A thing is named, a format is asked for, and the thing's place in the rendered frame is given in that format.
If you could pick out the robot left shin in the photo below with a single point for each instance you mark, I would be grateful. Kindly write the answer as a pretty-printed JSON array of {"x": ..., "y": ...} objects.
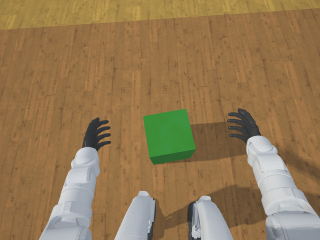
[{"x": 145, "y": 193}]

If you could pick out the right robot forearm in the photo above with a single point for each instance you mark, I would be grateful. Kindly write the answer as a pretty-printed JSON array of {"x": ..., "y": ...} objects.
[{"x": 279, "y": 192}]

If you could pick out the carton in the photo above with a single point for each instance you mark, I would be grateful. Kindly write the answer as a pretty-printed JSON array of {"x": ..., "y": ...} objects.
[{"x": 169, "y": 136}]

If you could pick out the robot left upper arm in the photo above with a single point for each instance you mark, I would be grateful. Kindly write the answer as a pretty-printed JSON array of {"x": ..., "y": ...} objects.
[{"x": 67, "y": 233}]

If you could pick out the robot right upper arm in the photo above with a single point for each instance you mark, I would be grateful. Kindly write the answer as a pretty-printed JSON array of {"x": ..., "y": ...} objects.
[{"x": 292, "y": 226}]

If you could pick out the right robot hand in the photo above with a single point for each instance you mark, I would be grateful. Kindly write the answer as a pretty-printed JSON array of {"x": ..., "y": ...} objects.
[{"x": 249, "y": 128}]

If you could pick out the left robot forearm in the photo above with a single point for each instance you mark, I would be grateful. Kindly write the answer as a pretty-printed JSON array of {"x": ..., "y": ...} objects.
[{"x": 74, "y": 205}]

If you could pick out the left robot hand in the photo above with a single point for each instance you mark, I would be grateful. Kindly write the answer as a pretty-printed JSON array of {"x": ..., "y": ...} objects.
[{"x": 91, "y": 137}]

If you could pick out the robot shin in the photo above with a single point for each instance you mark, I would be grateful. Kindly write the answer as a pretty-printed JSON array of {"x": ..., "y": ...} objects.
[
  {"x": 196, "y": 232},
  {"x": 145, "y": 193}
]

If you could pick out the robot right shin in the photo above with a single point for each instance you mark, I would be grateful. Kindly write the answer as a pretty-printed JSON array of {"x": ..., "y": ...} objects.
[{"x": 196, "y": 232}]

